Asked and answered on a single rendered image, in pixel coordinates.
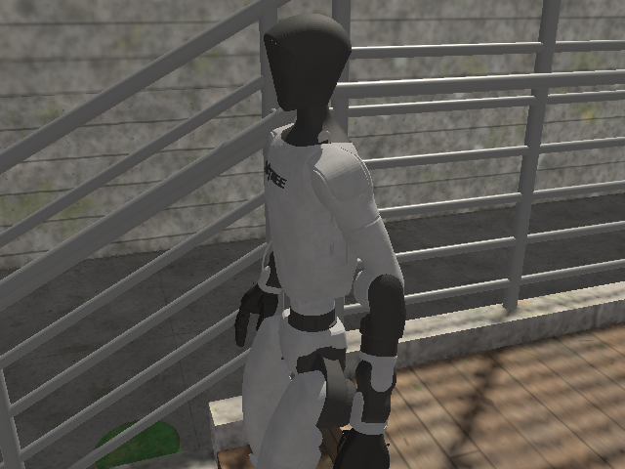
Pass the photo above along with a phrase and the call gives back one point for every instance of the left robot upper arm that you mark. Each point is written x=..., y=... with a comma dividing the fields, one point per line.
x=343, y=185

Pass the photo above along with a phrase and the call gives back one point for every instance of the left robot hand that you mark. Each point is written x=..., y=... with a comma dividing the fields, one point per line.
x=360, y=451

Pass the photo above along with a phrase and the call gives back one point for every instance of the left robot thigh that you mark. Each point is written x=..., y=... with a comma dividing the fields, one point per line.
x=322, y=397

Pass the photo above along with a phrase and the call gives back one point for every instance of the robot left forearm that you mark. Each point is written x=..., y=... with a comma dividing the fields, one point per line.
x=375, y=374

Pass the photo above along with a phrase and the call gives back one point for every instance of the right robot hand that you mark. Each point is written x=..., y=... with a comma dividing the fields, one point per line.
x=255, y=301

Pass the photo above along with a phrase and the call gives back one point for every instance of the right robot upper arm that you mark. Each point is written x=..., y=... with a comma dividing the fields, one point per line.
x=274, y=132

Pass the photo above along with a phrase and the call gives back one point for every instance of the robot right forearm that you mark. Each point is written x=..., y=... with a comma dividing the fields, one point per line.
x=268, y=280

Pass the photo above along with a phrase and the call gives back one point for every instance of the robot torso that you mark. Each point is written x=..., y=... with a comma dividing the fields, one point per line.
x=313, y=263

